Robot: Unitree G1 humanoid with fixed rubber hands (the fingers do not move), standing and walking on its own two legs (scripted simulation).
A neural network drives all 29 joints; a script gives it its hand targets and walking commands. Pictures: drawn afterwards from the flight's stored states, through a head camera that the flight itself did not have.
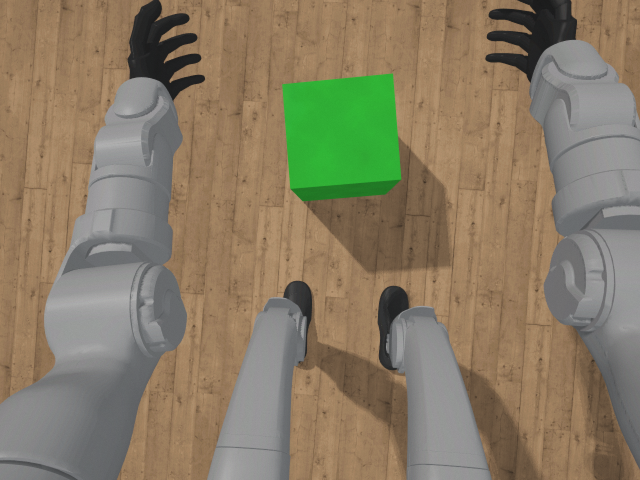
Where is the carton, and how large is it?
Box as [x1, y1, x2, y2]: [282, 73, 400, 200]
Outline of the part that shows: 392,73 282,84 290,188 302,200 384,194 400,179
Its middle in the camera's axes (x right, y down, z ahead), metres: +0.04 -0.20 +0.85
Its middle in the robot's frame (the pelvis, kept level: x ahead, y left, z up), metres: +0.55 +0.04 -0.53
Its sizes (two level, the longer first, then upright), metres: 0.210 0.200 0.250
